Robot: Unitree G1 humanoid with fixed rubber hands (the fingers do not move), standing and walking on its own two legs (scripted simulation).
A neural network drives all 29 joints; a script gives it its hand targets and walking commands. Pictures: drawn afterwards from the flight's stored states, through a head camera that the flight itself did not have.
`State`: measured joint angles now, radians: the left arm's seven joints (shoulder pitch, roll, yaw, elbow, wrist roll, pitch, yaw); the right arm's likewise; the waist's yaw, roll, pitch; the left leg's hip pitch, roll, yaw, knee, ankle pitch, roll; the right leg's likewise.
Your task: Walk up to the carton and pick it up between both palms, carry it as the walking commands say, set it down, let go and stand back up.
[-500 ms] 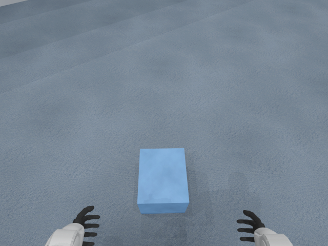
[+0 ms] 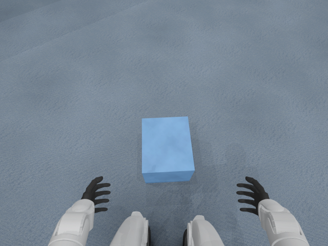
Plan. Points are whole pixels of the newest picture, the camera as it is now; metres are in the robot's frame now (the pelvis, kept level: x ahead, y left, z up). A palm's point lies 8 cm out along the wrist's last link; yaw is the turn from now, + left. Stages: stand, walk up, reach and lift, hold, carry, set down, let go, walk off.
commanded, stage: reach and lift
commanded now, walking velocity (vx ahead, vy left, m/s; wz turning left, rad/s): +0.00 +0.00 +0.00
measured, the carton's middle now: (166, 150) +0.56 +0.01 -0.60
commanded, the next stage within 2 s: none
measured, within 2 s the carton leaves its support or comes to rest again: neither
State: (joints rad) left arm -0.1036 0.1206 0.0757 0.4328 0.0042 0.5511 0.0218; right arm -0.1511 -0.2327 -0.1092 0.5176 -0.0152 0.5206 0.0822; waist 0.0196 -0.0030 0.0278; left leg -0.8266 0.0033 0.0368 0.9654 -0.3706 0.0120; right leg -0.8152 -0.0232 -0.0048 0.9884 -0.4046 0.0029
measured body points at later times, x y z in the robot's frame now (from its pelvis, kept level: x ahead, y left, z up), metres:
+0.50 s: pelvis -0.03 -0.01 -0.03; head +0.21 -0.01 +0.35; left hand +0.39 +0.22 -0.13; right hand +0.41 -0.21 -0.14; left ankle +0.06 +0.11 -0.67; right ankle +0.04 -0.12 -0.67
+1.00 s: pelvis -0.01 +0.00 -0.05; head +0.31 +0.00 +0.27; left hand +0.52 +0.23 -0.15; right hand +0.54 -0.21 -0.15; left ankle +0.06 +0.11 -0.67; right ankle +0.04 -0.12 -0.67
